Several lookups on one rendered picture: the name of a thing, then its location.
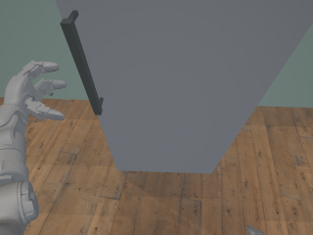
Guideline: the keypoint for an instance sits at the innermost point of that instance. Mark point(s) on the left robot upper arm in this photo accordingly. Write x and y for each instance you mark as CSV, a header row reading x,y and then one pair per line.
x,y
18,207

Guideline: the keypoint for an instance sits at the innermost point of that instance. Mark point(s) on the handle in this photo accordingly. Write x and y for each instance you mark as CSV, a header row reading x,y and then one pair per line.
x,y
75,47

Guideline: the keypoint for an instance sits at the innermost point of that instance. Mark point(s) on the right robot hand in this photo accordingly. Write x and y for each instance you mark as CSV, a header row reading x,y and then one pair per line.
x,y
253,231

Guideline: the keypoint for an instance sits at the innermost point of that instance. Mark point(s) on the left robot forearm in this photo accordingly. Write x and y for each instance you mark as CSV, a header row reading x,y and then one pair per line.
x,y
13,122

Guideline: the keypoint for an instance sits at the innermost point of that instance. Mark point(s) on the fridge door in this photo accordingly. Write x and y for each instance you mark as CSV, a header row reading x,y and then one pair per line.
x,y
180,78

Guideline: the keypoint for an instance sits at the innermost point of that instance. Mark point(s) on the left robot hand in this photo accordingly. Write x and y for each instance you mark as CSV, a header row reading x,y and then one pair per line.
x,y
20,90

